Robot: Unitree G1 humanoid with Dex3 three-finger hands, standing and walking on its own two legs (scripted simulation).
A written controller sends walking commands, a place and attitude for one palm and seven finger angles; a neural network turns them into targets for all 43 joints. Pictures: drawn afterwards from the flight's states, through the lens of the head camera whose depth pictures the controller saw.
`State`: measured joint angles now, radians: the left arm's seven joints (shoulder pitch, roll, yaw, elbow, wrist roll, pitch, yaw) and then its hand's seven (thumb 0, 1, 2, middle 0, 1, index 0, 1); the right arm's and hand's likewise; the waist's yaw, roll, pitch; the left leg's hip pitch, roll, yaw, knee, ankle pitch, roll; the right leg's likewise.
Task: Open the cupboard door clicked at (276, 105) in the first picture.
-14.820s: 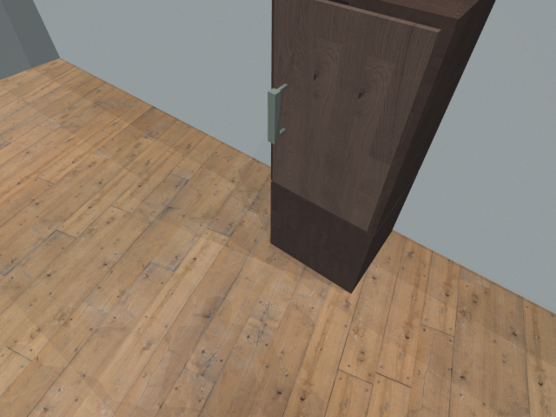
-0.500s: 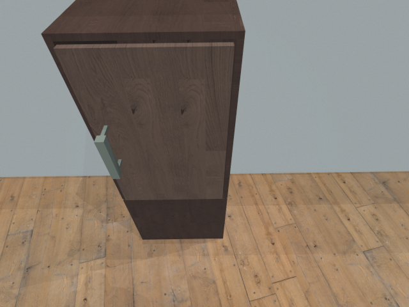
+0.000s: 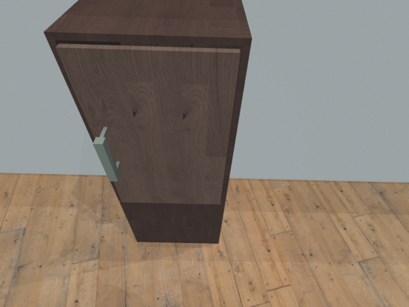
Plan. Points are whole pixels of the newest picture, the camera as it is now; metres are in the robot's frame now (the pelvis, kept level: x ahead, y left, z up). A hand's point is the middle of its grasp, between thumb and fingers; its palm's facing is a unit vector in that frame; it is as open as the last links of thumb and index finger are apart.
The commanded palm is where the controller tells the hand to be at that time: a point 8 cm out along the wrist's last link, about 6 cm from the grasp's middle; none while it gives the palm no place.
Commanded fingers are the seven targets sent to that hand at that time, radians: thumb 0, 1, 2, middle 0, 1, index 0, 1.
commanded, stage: look again from close up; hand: left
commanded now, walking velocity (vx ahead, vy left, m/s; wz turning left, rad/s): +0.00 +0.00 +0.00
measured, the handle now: (109, 154) +0.49 +0.30 -0.04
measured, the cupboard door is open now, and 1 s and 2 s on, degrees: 0 0 0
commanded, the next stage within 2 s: shuffle to correct the standing spot in 0.62 s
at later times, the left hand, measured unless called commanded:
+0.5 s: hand out of the picture +0.01 +0.19 -0.17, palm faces +0.01 -0.98 -0.21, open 7.4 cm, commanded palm none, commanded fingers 0.00 0.90 0.90 -0.20 -0.30 -0.20 -0.30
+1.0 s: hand out of the picture +0.00 +0.21 -0.18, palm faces +0.07 -0.97 -0.24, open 7.4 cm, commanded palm none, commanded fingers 0.00 0.90 0.90 -0.20 -0.30 -0.20 -0.30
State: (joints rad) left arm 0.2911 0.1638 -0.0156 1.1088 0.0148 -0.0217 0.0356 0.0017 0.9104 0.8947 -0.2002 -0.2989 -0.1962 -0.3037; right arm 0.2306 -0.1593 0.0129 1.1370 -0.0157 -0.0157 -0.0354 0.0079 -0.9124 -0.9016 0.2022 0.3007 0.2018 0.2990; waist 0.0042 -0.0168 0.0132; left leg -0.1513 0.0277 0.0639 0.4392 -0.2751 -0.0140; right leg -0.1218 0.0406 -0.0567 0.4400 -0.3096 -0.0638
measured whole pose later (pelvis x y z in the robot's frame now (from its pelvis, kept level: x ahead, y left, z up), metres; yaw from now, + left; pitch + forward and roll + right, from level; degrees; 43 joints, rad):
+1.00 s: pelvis -0.02 +0.02 +0.00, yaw +1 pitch -1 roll +1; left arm 0.26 0.18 0.02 1.05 0.02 0.01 0.05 0.00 0.91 0.89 -0.20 -0.30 -0.20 -0.30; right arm 0.22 -0.18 -0.02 1.07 -0.02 0.03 -0.03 0.01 -0.90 -0.90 0.20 0.30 0.20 0.30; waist 0.02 -0.01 0.04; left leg -0.25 0.00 0.07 0.61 -0.35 -0.02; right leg -0.18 0.00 -0.07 0.52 -0.33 -0.05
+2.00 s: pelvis -0.01 +0.04 +0.00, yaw +2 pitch +0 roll +1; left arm 0.28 0.16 -0.01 1.07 0.01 -0.03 0.04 0.00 0.92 0.89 -0.20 -0.30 -0.20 -0.30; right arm 0.27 -0.16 0.01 1.12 -0.02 -0.01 -0.03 0.02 -0.92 -0.90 0.20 0.30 0.20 0.30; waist -0.01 0.01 0.01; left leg -0.18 0.03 0.08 0.47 -0.29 -0.01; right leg -0.14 0.03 -0.05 0.48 -0.34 -0.06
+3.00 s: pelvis -0.03 +0.05 -0.02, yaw +4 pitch +5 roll +1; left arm 0.35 0.16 0.10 0.28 -0.16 -0.21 0.00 0.01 0.86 0.87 -0.20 -0.34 -0.20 -0.34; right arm 0.28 -0.22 -0.03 0.83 0.01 -0.23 -0.06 0.01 -0.90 -0.90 0.20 0.30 0.20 0.30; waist -0.03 0.02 -0.05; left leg -0.39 -0.01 0.05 0.61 -0.30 0.02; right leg -0.35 -0.02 -0.08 0.65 -0.38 -0.03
